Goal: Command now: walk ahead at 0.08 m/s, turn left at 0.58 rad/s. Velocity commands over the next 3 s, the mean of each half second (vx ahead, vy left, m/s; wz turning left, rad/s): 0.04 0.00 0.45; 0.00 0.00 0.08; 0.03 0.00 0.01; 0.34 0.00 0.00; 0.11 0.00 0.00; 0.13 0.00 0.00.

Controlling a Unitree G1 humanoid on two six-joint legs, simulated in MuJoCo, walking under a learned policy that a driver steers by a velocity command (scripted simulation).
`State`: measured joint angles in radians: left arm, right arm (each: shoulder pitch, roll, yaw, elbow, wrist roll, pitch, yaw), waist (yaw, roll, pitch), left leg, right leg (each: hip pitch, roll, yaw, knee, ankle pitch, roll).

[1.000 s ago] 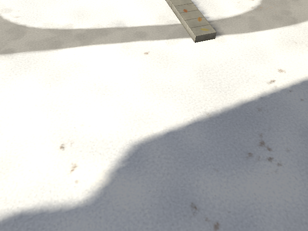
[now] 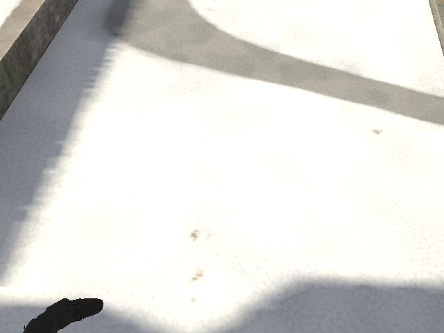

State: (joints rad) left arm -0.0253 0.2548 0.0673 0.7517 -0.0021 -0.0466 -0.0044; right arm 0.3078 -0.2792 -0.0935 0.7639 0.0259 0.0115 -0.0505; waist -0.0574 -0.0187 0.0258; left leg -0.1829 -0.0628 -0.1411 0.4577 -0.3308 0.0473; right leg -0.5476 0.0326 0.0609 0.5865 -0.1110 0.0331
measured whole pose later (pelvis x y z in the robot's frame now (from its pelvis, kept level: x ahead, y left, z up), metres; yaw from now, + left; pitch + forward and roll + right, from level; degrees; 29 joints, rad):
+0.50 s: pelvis +0.05 +0.01 -0.01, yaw +14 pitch +1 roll -1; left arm 0.13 0.29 0.06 0.81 0.00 0.02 0.01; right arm 0.19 -0.26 -0.05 0.64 -0.02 0.04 -0.01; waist 0.02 -0.03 0.04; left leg -0.31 0.01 -0.02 0.57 -0.29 0.02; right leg -0.39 -0.06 -0.07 0.66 -0.40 0.02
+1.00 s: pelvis +0.05 +0.00 -0.01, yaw +14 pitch -1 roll +0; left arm 0.16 0.24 0.02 0.94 0.01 0.00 0.02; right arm 0.18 -0.24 -0.05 0.79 -0.01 0.01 -0.02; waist 0.00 0.01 0.03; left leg -0.23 -0.01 -0.02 0.53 -0.27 0.00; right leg -0.20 -0.03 0.00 0.53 -0.31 0.02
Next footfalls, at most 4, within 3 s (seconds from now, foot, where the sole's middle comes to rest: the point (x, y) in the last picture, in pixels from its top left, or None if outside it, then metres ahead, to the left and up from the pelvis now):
0.06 right None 0.16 -0.12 -0.78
0.44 left None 0.07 0.13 -0.78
0.74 right None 0.11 -0.12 -0.78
2.04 right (214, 319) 0.48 -0.01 -0.78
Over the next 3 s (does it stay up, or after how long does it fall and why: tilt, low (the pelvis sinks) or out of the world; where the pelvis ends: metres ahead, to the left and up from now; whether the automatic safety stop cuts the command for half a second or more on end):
stays up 0.46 0.11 0.00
